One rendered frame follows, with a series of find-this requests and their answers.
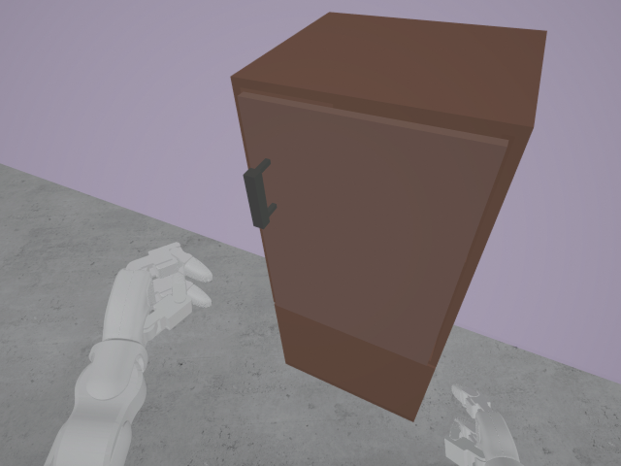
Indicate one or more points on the handle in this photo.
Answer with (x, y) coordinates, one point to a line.
(255, 191)

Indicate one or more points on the cupboard door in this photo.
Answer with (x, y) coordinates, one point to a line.
(375, 216)

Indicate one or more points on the robot left forearm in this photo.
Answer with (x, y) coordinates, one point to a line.
(108, 394)

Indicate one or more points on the robot right hand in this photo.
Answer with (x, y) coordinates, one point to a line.
(474, 445)

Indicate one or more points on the robot left hand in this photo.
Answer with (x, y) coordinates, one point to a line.
(135, 294)

